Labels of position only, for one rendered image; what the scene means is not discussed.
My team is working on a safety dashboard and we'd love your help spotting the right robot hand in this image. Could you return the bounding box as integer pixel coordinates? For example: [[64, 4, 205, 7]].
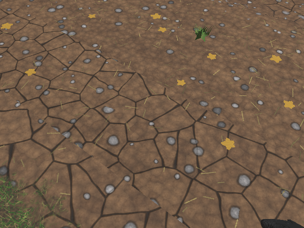
[[260, 218, 304, 228]]

